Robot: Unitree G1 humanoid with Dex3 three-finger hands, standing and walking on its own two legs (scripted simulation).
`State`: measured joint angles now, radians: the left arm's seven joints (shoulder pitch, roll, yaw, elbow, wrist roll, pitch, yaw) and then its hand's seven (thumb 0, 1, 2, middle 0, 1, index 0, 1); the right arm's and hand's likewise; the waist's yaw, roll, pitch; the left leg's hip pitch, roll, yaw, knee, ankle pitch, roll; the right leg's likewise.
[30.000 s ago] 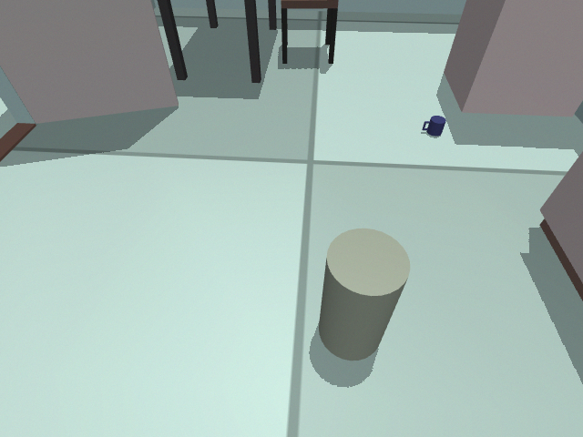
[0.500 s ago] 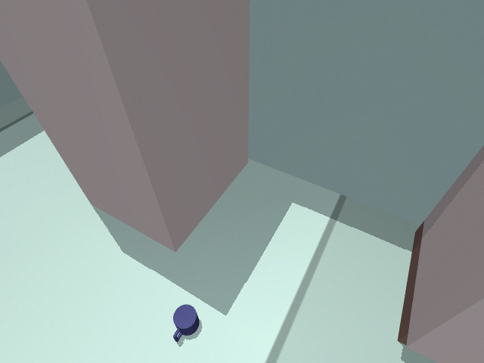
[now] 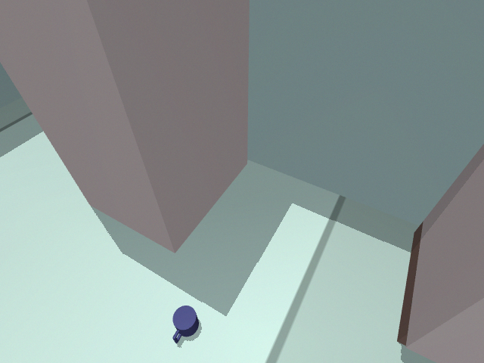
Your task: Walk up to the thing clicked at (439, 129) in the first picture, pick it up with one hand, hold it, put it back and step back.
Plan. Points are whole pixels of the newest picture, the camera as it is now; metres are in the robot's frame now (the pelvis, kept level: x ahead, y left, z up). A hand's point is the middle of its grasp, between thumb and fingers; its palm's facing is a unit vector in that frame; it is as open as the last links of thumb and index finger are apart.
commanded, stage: stand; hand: left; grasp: from above
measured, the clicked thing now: (183, 325) +0.41 +0.25 -0.74
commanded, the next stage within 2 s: rise first in 0.84 s
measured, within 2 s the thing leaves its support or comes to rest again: neither
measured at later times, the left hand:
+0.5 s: hand out of the picture +0.07 +0.26 -0.16, palm faces -0.02 -0.94 -0.34, open 7.4 cm
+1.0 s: hand out of the picture +0.08 +0.25 -0.16, palm faces +0.02 -0.94 -0.34, open 7.5 cm
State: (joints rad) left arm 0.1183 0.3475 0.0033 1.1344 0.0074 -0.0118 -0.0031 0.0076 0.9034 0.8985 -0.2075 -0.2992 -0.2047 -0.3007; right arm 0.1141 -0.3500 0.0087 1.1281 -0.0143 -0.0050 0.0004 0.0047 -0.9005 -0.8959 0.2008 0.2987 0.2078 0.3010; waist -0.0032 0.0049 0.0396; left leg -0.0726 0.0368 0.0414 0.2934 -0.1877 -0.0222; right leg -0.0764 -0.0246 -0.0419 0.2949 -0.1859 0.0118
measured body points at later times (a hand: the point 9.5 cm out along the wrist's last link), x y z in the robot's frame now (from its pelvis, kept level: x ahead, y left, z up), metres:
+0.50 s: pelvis +0.00 +0.00 +0.00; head +0.01 +0.00 +0.45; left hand +0.07 +0.30 -0.13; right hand +0.07 -0.30 -0.13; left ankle -0.02 +0.13 -0.75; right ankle -0.02 -0.12 -0.75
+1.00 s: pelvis +0.00 +0.00 +0.00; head +0.01 +0.00 +0.45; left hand +0.08 +0.30 -0.13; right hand +0.08 -0.30 -0.13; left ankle -0.02 +0.13 -0.75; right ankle -0.02 -0.12 -0.75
